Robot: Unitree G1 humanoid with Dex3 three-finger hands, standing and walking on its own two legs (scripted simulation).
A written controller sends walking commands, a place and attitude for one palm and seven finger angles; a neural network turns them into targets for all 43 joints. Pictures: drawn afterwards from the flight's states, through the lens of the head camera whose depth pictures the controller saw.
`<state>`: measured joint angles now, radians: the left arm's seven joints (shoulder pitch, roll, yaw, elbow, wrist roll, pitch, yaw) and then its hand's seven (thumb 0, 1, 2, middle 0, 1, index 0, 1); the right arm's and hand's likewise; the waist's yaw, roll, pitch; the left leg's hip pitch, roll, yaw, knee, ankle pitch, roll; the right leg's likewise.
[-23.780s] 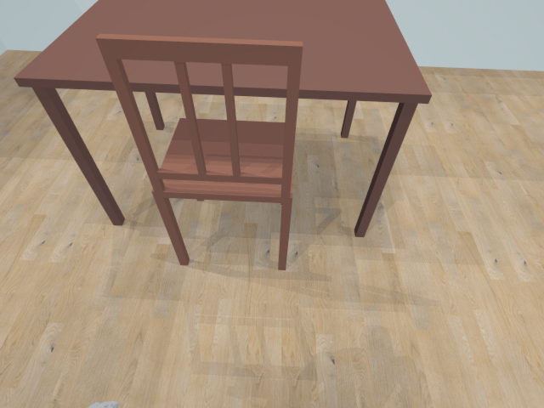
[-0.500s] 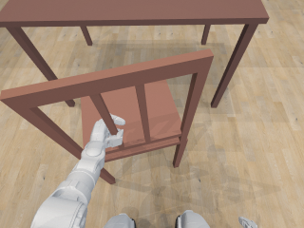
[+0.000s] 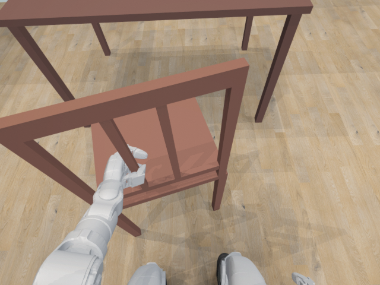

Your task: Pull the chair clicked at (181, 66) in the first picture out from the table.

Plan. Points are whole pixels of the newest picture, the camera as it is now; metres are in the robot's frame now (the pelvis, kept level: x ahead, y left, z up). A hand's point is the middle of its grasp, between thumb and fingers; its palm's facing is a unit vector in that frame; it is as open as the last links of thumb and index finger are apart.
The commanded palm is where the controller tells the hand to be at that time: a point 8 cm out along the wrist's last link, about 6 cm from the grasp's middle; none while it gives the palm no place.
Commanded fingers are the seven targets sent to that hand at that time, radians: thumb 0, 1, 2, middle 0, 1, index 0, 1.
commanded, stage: step backward, pulling the chair out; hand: left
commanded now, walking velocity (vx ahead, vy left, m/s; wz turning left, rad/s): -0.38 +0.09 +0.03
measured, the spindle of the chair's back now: (129, 160) +0.38 +0.16 -0.03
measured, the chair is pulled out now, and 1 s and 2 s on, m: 0.43 0.58 0.58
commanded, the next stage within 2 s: stop walking, hand still on the chair in 0.54 s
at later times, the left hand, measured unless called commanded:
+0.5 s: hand (133, 205) +0.28 +0.14 -0.06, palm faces +0.03 -0.98 -0.21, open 5.4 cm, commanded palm +0.28 +0.20 -0.05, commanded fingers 0.00 0.90 0.90 -0.50 -1.45 -0.50 -1.45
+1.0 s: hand (129, 237) +0.21 +0.14 -0.05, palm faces +0.05 -0.97 -0.22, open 5.5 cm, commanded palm +0.19 +0.19 -0.03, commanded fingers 0.00 0.90 0.90 -0.50 -1.45 -0.50 -1.45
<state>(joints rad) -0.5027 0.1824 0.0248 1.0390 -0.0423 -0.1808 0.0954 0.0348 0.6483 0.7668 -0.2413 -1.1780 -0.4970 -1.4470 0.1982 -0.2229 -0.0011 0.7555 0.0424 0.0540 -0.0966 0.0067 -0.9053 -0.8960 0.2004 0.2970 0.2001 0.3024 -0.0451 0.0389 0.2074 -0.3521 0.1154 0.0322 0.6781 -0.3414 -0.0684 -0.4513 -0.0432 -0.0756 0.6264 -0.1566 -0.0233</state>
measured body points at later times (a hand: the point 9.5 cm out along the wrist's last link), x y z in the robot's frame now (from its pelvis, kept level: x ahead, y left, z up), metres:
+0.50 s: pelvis -0.08 +0.01 +0.01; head -0.01 -0.01 +0.45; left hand +0.27 +0.19 -0.04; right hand -0.01 -0.26 -0.14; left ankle -0.08 +0.16 -0.72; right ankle +0.00 -0.12 -0.72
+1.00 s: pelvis -0.08 +0.00 +0.01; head -0.05 -0.03 +0.46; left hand +0.20 +0.19 -0.04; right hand +0.00 -0.25 -0.12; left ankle -0.08 +0.16 -0.72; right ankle +0.00 -0.12 -0.72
